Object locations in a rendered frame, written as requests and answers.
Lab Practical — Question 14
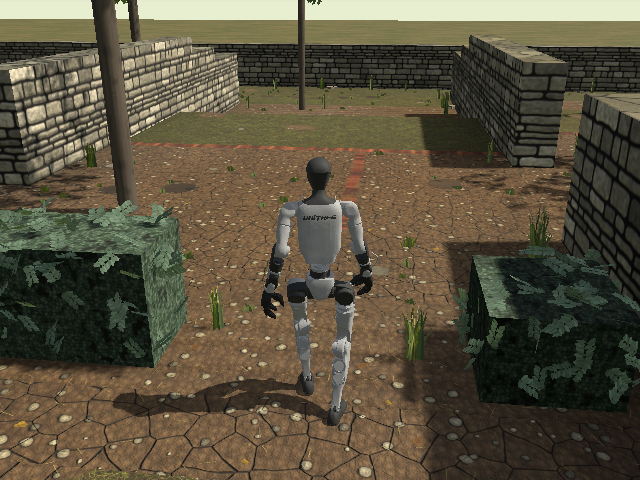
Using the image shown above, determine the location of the left robot hand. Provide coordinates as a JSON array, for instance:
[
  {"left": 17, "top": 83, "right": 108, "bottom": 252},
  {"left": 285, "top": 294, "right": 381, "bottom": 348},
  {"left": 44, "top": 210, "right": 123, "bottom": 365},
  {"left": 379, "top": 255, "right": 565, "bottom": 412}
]
[{"left": 261, "top": 290, "right": 284, "bottom": 319}]

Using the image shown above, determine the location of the robot right foot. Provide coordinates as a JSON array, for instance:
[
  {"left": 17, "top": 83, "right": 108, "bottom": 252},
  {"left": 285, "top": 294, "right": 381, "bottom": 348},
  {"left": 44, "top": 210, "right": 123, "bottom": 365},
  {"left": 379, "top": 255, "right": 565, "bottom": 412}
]
[{"left": 327, "top": 399, "right": 347, "bottom": 426}]

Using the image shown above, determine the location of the left robot forearm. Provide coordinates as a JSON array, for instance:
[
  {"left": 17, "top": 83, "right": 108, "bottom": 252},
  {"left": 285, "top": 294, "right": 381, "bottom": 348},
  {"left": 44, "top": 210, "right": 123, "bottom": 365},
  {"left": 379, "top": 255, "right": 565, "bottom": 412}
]
[{"left": 264, "top": 243, "right": 284, "bottom": 293}]

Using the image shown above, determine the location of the right robot hand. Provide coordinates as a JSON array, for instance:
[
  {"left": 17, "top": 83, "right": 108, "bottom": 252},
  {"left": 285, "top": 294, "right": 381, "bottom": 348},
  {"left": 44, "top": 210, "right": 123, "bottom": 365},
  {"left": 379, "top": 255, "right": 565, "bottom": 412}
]
[{"left": 350, "top": 272, "right": 373, "bottom": 295}]

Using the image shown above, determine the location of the right robot forearm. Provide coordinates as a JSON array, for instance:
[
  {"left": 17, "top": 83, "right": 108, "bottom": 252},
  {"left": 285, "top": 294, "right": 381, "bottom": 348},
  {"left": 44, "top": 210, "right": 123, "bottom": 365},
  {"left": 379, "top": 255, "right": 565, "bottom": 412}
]
[{"left": 355, "top": 239, "right": 372, "bottom": 278}]

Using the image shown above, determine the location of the robot left upper arm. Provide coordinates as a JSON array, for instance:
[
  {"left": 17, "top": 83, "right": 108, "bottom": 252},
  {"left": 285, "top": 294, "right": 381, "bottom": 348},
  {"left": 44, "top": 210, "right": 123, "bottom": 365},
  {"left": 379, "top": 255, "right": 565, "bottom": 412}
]
[{"left": 274, "top": 201, "right": 299, "bottom": 258}]

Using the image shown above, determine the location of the robot right upper arm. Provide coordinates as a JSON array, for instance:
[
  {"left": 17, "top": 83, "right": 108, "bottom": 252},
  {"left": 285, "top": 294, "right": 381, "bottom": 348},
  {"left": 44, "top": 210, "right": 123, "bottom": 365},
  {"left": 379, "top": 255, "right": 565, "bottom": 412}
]
[{"left": 340, "top": 200, "right": 366, "bottom": 255}]

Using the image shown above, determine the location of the robot left shin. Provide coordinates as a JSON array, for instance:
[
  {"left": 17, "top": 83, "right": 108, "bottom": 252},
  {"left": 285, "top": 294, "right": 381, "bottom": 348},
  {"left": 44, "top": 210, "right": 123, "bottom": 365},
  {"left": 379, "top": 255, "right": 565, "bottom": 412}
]
[{"left": 294, "top": 320, "right": 311, "bottom": 381}]

